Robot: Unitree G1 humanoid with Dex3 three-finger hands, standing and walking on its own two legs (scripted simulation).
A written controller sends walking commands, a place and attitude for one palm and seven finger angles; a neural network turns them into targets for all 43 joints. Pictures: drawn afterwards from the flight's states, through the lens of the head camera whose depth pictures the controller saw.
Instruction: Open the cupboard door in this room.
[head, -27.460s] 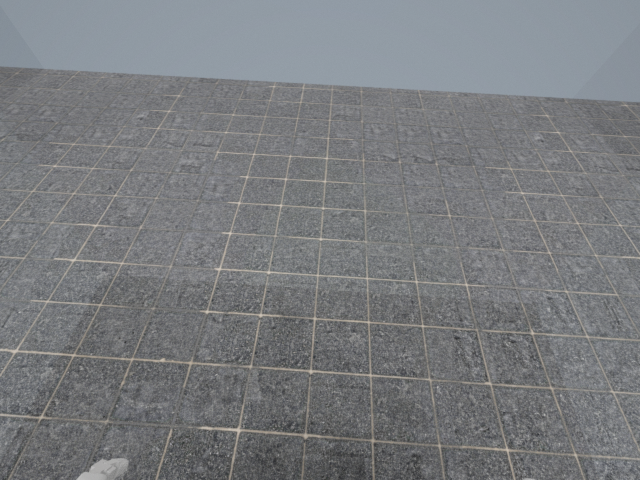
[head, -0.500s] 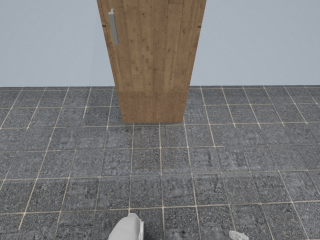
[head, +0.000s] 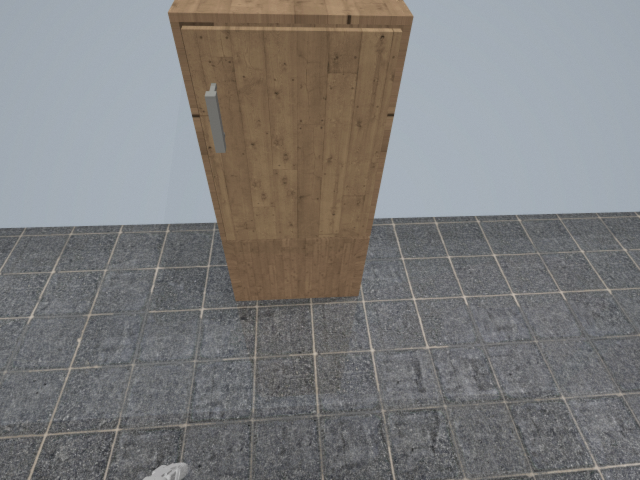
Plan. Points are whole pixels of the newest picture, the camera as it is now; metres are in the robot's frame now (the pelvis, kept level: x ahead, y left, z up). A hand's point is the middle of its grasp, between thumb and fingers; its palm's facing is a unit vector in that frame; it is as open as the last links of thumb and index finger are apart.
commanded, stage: take the last steps up to it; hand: left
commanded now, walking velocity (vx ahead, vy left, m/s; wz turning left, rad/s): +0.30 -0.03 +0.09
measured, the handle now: (217, 118) +0.80 +0.24 +0.02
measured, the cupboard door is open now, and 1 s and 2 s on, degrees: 0 0 0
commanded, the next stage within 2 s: come to a stop and stand still in 0.84 s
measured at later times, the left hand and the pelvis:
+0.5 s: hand out of the picture -0.06 +0.12 -0.16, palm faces +0.23 -0.96 -0.15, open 7.3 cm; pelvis +0.10 +0.00 +0.00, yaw +6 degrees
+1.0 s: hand (196, 347) +0.36 +0.22 -0.16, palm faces +0.05 -0.97 -0.23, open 7.4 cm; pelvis +0.24 +0.02 +0.00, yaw +3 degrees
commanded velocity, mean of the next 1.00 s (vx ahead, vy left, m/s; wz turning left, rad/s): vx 0.20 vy -0.02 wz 0.01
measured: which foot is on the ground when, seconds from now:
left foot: down 0.00-0.10, up 0.12-0.54, down 0.56-1.00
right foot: up 0.00-0.06, down 0.08-0.58, up 0.60-1.00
